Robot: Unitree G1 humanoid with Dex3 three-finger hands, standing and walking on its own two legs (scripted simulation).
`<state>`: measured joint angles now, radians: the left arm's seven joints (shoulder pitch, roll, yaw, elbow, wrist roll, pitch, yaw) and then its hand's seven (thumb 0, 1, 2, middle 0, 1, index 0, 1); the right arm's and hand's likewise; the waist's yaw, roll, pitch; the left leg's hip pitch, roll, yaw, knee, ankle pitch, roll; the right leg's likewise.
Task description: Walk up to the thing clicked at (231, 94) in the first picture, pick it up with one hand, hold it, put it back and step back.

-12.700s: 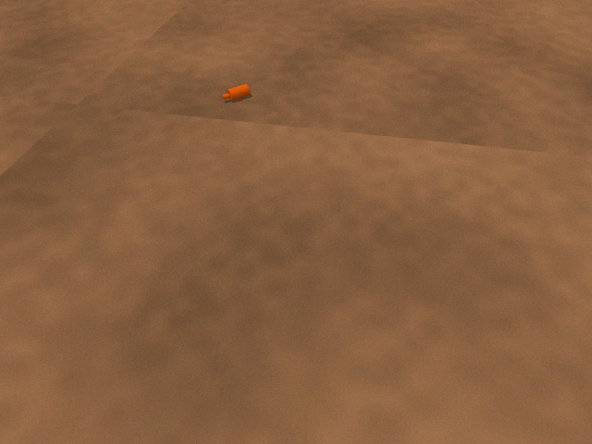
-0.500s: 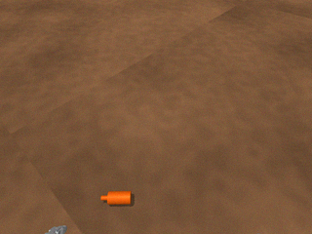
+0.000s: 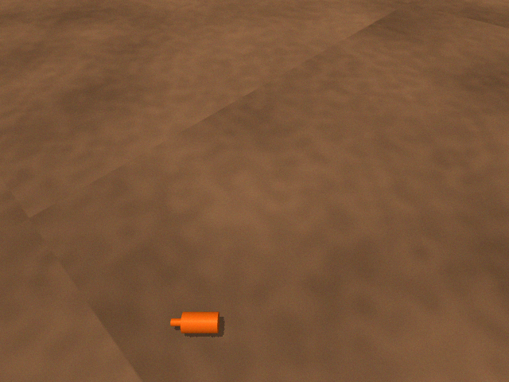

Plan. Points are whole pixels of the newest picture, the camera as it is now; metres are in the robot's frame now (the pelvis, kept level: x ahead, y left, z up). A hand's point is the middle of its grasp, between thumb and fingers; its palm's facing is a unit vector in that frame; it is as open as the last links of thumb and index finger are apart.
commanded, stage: walk up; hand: left
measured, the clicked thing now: (194, 322) +0.45 +0.24 -0.74
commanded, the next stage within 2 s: stand in 0.24 s
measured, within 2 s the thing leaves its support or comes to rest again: neither
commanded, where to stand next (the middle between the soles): +0.06 -0.01 m, yaw +0 degrees
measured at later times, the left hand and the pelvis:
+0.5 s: hand out of the picture +0.09 +0.26 -0.15, palm faces -0.01 -0.94 -0.34, open 7.4 cm; pelvis +0.01 +0.00 +0.00, yaw +0 degrees
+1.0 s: hand out of the picture +0.09 +0.26 -0.16, palm faces -0.01 -0.94 -0.35, open 7.4 cm; pelvis +0.01 +0.00 +0.00, yaw +0 degrees
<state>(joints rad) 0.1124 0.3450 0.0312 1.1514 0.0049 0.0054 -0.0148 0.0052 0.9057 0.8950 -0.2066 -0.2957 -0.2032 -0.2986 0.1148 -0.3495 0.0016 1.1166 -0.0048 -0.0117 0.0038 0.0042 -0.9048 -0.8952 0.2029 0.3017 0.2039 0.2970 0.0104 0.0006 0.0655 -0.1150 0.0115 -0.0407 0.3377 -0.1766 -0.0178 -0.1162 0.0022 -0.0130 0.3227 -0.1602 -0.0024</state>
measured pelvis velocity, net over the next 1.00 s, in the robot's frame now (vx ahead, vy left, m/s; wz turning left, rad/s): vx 0.01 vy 0.00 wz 0.00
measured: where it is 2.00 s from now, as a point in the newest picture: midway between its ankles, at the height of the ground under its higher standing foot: outside the picture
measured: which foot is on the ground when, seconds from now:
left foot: down 0.00-1.00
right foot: down 0.00-1.00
